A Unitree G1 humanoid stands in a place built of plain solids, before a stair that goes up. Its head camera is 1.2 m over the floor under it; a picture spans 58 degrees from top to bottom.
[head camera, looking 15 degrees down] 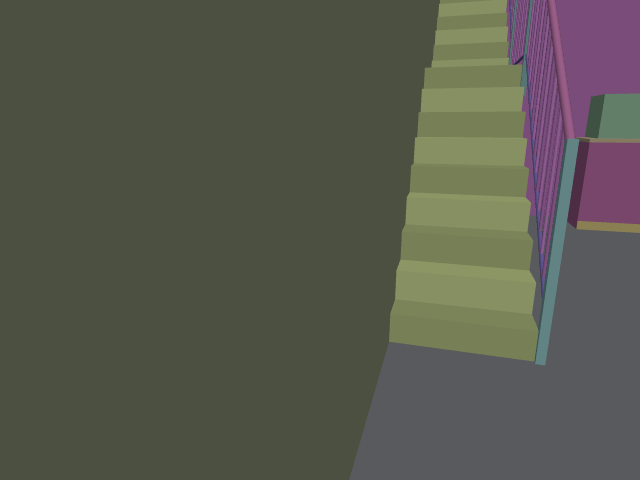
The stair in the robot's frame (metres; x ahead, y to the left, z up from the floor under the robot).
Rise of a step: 0.19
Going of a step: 0.22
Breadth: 0.76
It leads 16 degrees to the right of straight ahead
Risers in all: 9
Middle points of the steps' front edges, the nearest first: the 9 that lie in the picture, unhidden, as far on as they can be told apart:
2.13 -0.76 0.17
2.34 -0.82 0.36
2.54 -0.88 0.55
2.75 -0.94 0.73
2.96 -1.00 0.92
3.17 -1.07 1.10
3.38 -1.13 1.29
3.58 -1.19 1.47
3.79 -1.25 1.66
